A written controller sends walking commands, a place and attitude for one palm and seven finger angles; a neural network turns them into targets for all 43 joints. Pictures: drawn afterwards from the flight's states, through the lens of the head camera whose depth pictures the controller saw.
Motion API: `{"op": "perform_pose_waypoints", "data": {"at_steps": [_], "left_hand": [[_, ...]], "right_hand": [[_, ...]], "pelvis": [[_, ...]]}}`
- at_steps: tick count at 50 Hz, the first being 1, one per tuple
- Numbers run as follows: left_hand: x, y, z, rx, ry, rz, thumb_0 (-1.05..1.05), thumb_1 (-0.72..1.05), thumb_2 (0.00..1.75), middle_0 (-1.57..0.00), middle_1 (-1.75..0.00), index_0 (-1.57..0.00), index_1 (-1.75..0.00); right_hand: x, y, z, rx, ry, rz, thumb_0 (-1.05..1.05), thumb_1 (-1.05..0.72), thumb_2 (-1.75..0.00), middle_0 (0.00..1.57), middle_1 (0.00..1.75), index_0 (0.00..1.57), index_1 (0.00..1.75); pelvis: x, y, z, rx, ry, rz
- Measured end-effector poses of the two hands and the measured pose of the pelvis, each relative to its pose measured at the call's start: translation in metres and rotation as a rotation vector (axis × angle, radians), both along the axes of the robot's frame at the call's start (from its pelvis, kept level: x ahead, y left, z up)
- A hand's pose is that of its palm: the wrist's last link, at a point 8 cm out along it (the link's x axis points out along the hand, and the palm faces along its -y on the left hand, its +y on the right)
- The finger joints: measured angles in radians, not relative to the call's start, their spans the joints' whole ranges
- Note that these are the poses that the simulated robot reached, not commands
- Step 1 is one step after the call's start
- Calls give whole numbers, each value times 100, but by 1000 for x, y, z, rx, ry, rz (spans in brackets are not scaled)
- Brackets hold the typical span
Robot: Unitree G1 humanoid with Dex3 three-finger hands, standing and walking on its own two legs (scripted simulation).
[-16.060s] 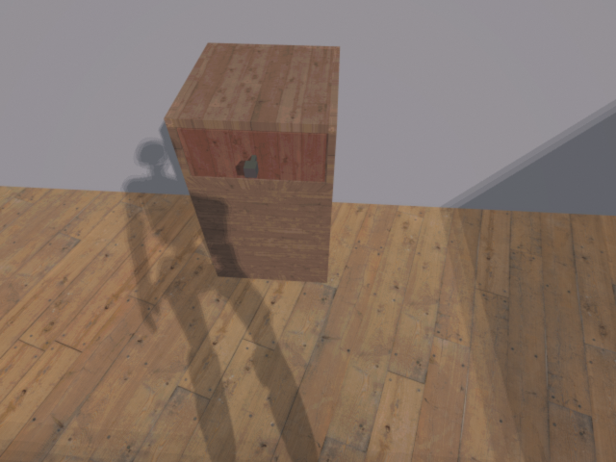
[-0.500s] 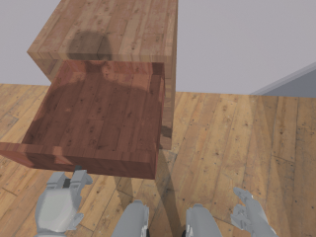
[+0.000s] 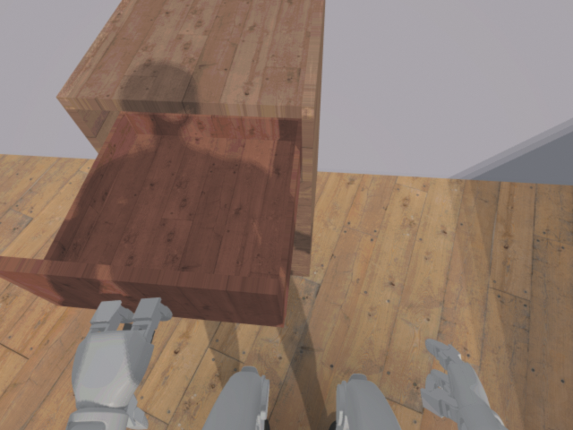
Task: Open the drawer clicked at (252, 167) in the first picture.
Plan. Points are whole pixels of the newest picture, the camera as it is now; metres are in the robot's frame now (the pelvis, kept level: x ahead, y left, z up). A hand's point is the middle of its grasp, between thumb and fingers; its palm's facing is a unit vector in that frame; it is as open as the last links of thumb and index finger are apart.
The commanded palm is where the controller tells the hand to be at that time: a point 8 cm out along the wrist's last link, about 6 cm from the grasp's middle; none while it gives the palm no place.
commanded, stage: lift the hand off the handle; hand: left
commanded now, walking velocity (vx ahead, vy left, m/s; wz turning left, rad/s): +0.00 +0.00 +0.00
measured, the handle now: (140, 326) +0.25 +0.23 -0.03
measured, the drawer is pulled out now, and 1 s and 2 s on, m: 0.30 0.30 0.30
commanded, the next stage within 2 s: none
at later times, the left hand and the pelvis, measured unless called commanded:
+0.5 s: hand (115, 362) +0.20 +0.24 -0.01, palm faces -0.05 -0.10 -0.99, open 13.8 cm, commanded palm +0.19 +0.23 +0.04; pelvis +0.01 +0.01 +0.03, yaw +0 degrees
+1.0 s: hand (110, 354) +0.21 +0.23 +0.03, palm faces -0.05 -0.12 -0.99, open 13.8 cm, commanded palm +0.19 +0.22 +0.08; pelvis +0.03 +0.01 +0.05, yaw -1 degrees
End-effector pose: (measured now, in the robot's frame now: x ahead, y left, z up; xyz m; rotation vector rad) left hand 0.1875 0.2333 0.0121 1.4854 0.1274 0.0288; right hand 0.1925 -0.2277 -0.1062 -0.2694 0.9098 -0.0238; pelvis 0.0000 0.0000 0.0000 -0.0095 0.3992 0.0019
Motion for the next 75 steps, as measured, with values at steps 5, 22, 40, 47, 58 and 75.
{"op": "perform_pose_waypoints", "data": {"at_steps": [5,22,40,47,58,75], "left_hand": [[3,-2,5,-4,-7,1,0,-49,30,-32,-120,-33,-121],[-3,9,32,-15,1,18,0,-49,30,-32,-120,-32,-120],[2,0,60,-29,-31,5,0,-49,30,-32,-120,-32,-120],[0,1,70,-23,-11,28,0,-49,30,-32,-120,-33,-121],[0,0,87,-25,-15,18,0,-49,30,-32,-120,-32,-121],[-5,8,112,-25,-29,40,0,-49,30,-32,-120,-32,-120]], "right_hand": [[-1,4,3,11,7,-9,1,-90,-90,20,30,20,30],[1,4,30,-4,-3,-17,1,-90,-90,20,30,21,30],[15,19,52,43,-45,8,1,-90,-90,20,30,20,30],[14,18,62,55,-46,2,1,-90,-90,20,30,21,30],[15,6,73,41,-49,-5,1,-90,-90,20,30,20,30],[21,8,88,58,-69,-1,1,-90,-90,20,30,20,30]], "pelvis": [[2,2,3,0,-6,-5],[11,7,24,-6,-45,-6],[19,11,40,-3,-87,-8],[24,10,49,0,-110,-11],[28,7,59,5,-133,-15],[31,6,72,8,-175,-15]]}}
